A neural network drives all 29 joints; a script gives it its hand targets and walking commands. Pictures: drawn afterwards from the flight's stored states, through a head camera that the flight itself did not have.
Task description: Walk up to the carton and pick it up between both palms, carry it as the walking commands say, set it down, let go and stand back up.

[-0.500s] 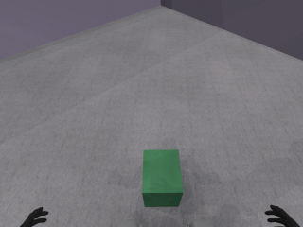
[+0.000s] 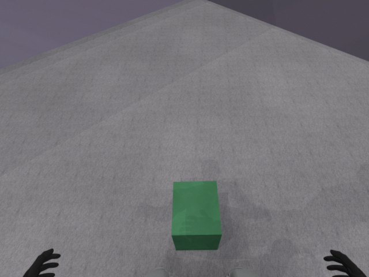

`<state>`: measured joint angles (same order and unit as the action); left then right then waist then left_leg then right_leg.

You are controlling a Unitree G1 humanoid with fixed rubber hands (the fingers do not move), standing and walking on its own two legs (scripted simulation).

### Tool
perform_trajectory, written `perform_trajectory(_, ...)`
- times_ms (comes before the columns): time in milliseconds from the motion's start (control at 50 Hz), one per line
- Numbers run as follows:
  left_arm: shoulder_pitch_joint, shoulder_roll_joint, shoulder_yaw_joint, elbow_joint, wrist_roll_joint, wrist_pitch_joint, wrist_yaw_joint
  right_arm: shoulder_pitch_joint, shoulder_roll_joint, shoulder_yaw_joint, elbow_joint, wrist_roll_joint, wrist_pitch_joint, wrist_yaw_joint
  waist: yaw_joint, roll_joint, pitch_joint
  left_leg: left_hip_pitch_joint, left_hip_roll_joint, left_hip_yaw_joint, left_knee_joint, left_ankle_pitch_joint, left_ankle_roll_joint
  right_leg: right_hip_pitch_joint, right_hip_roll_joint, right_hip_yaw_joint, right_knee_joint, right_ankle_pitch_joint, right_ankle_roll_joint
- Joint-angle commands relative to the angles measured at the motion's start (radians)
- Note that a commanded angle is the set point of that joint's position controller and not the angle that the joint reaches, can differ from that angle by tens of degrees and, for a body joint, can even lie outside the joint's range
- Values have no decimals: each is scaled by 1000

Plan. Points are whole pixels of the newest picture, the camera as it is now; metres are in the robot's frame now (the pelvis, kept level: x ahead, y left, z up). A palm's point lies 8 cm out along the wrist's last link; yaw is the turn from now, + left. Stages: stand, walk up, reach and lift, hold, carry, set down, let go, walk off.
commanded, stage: walk up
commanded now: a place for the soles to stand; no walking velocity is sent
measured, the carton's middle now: (195, 216) +0.47 +0.00 -0.60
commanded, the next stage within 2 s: reach and lift in 0.58 s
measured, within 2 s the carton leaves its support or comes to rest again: neither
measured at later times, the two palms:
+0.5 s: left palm out of the picture +0.13 +0.35 -0.05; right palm out of the picture +0.11 -0.33 -0.08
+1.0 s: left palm (74, 240) +0.23 +0.30 -0.08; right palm (315, 237) +0.22 -0.27 -0.09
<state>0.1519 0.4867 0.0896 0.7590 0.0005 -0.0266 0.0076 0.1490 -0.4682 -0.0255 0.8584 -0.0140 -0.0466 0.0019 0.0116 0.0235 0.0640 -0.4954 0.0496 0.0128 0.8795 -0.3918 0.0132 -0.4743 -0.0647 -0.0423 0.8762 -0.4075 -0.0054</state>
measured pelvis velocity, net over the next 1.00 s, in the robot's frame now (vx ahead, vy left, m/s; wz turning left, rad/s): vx -0.01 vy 0.00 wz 0.00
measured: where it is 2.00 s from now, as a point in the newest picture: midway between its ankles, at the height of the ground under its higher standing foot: outside the picture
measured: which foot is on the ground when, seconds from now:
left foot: down 0.00-1.00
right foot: down 0.00-1.00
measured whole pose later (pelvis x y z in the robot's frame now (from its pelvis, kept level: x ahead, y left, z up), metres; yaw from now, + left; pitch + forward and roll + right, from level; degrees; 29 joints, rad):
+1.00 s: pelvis -0.01 +0.00 -0.01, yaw +0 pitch +0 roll +0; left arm -0.14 0.39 0.11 0.63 0.00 0.05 -0.04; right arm -0.11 -0.34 -0.10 0.62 -0.04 0.07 0.02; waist 0.01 0.00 0.30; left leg -0.53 0.05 0.01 0.93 -0.40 -0.02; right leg -0.50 -0.06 -0.04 0.93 -0.42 0.02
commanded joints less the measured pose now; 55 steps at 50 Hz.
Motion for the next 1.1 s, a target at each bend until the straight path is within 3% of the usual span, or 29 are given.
perform_trajectory(0, -33, 141, 15, 26, 16, -2, -7, -21, -193, -44, -36, -1, -21, -25, -2, -72, -228, 87, 50, -109, -161, 265, 54, 168, -80, 134, -176, 194, -108)
perform_trajectory(120, -87, 154, 2, 6, 17, 12, -3, -29, -202, -52, -27, 0, -21, -24, -14, -15, -153, 64, 72, -180, -239, 172, 80, 119, -51, 109, -131, 137, -79)
perform_trajectory(240, -72, 184, 17, 15, 23, 5, -11, -25, -201, -46, -12, -1, -17, -19, -4, -115, -139, 21, 53, -166, -264, 26, 59, 109, -69, 149, -219, -33, -84)
perform_trajectory(300, -63, 158, 18, 27, 19, 9, -13, -38, -208, -44, -4, -14, -18, -22, -9, -9, -126, 44, 52, -161, -263, 72, 58, 83, -43, 130, -203, 5, -80)
perform_trajectory(360, -68, 167, 15, 27, 24, 4, -12, -29, -202, -46, -13, -11, -16, -23, -12, -36, -142, 2, 44, -149, -226, 90, 58, 143, -62, 122, -203, 53, -90)
perform_trajectory(380, -65, 163, 18, 35, 19, 4, -8, -19, -187, -45, 0, -6, -15, -23, -11, -140, -130, 6, 42, -126, -220, 101, 36, 144, -83, 156, -263, 15, -90)
perform_trajectory(420, -66, 178, 14, 19, 15, 3, -10, -15, -171, -46, 11, -6, -20, -21, -14, -125, -169, 77, 35, -83, -213, 129, 30, 113, -117, 183, -254, 10, -97)
perform_trajectory(480, -59, 138, 10, 17, 13, 9, -11, -45, -175, -41, 15, -5, -27, -14, 10, 31, -155, 93, 68, -180, -279, 150, 65, 113, -56, 104, -184, 59, -65)
perform_trajectory(520, -62, 143, 11, 28, 11, 11, -13, -22, -191, -38, 7, 4, -26, -18, 10, -38, -178, 56, 99, -239, -277, 140, 86, 120, -43, 119, -167, 45, -62)
perform_trajectory(560, -52, 153, 5, 33, 20, 8, -12, -39, -194, -38, -4, 1, -25, -21, -1, -36, -190, 71, 67, -167, -265, 120, 62, 134, -58, 115, -212, -7, -80)
perform_trajectory(580, -99, 33, 141, -294, 79, 37, -45, -234, -60, -159, -355, -69, 19, 25, 5, -21, 136, -152, -77, 1, -276, -135, -55, 81, 133, -29, -253, -29, -17)
perform_trajectory(620, -64, 96, 189, -204, 98, 43, -75, -192, -58, -141, -427, -50, 39, 32, 3, -135, 150, -99, -107, 76, -258, -188, -37, 98, 140, -50, -270, -115, 34)
perform_trajectory(640, -32, 58, 159, -180, 85, 44, -74, -135, -38, -140, -382, -63, 48, 35, 26, -144, 131, 7, -117, 90, -244, -119, -66, 67, 124, -48, -284, -141, 19)
perform_trajectory(660, -46, 84, 152, -185, 103, 51, -87, -58, -36, -178, -352, -73, 62, 31, -23, -178, 145, 37, -116, 85, -233, -106, -58, 40, 135, -58, -267, -131, 29)
perform_trajectory(680, -113, 59, 131, -255, 71, 41, -76, -96, -33, -200, -370, -72, 70, 28, -24, -86, 30, 0, -103, 54, -247, -111, -60, 103, 154, -70, -217, -57, 30)
perform_trajectory(700, -127, 61, 153, -248, 88, 35, -69, -58, -15, -187, -297, -82, 80, 34, -13, -99, 4, 40, -122, 71, -257, -85, -63, 101, 150, -52, -226, -46, 29)
perform_trajectory(720, -235, 33, 118, -318, 81, 34, -72, -67, -42, -238, -293, -97, 87, 27, -79, 65, 10, 20, -91, 52, -259, -122, -72, 56, 155, -45, -194, -34, 26)
perform_trajectory(760, -330, 47, 116, -356, 51, 32, -56, -191, -29, -205, -334, -81, 87, 24, -65, 1, -74, -30, -80, 34, -212, -121, -59, 25, 143, -32, -157, -66, 38)
perform_trajectory(780, -392, 41, 132, -392, 46, 43, -51, -271, -45, -214, -337, -57, 89, 24, -67, 112, -29, -56, -64, 17, -199, -123, -48, -28, 142, -28, -133, -62, 28)
perform_trajectory(800, -388, 5, 89, -383, -12, 35, -55, -277, -32, -242, -366, -76, 89, 15, -81, -17, -190, -11, -81, 27, -173, -89, -45, 47, 127, -22, -137, -33, 39)
perform_trajectory(820, -350, 8, 129, -374, 13, 46, -48, -273, -32, -211, -338, -58, 97, 22, -30, 58, -172, -3, -84, 38, -170, -53, -52, 25, 118, -18, -125, -27, 28)
perform_trajectory(840, -356, -10, 110, -345, -17, 49, -37, -285, -23, -238, -321, -52, 98, 9, -52, 19, -203, 29, -81, 30, -152, -73, -41, 18, 115, -12, -124, -30, 28)
perform_trajectory(880, -280, -46, 95, -301, -19, 66, -29, -259, 4, -194, -282, -39, 110, 12, -4, 61, -199, -9, -81, 32, -120, 21, -53, -35, 108, -10, -64, 31, 22)
perform_trajectory(900, -259, -20, 125, -268, -20, 72, -27, -308, 2, -168, -341, -4, 108, 8, 22, -18, -213, 24, -84, 21, -94, 65, -35, -59, 90, 25, -87, 56, 27)
perform_trajectory(940, -313, -51, 99, -236, -31, 85, -19, -380, 0, -196, -336, -20, 109, -9, -23, -41, -252, 3, -91, 18, -55, 180, -45, -84, 111, 18, -42, 161, 38)
perform_trajectory(960, -257, -77, 103, -212, -25, 83, -14, -317, 10, -183, -248, -15, 117, -11, 18, -9, -241, -5, -106, 26, -53, 254, -52, -71, 116, 18, -22, 225, 38)
perform_trajectory(1000, -331, -122, 61, -197, -59, 90, -8, -372, 5, -211, -270, -21, 120, -17, -59, -87, -294, -21, -88, 1, -15, 274, -36, -137, 132, 14, -4, 264, 28)
perform_trajectory(1020, -276, -120, 116, -176, -19, 90, -7, -318, 37, -156, -255, 13, 125, -13, 3, -49, -308, -12, -96, 8, 6, 377, -36, -143, 121, 43, -12, 343, 21)
perform_trajectory(1080, -393, -111, 128, -219, -37, 83, 3, -421, 115, -125, -258, 62, 122, -13, 30, -39, -347, -130, -94, -2, 27, 375, -17, -140, 115, 56, 11, 353, 34)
